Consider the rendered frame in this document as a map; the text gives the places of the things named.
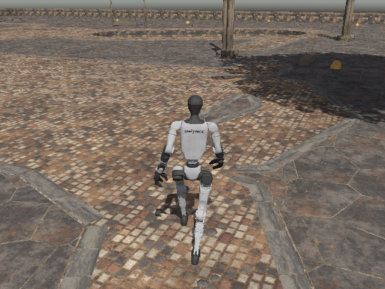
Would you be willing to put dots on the left robot hand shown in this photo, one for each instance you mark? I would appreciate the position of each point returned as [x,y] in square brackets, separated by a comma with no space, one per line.
[157,178]

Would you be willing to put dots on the robot left forearm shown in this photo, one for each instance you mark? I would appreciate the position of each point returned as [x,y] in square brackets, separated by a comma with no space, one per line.
[163,161]

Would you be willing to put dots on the robot right upper arm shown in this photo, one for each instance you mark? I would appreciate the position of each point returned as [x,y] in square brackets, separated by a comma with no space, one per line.
[212,127]

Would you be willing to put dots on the robot right shin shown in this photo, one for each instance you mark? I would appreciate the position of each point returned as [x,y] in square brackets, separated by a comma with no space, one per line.
[198,233]

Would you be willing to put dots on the robot left thigh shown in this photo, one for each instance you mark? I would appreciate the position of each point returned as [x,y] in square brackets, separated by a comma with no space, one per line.
[178,177]

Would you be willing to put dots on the robot right forearm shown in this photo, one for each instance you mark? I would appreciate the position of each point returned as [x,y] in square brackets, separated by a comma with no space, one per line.
[220,157]

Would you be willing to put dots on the right robot hand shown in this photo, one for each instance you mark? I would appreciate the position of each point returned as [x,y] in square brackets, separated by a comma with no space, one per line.
[217,166]

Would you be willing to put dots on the robot left upper arm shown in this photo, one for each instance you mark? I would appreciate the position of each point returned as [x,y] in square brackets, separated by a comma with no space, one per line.
[175,126]

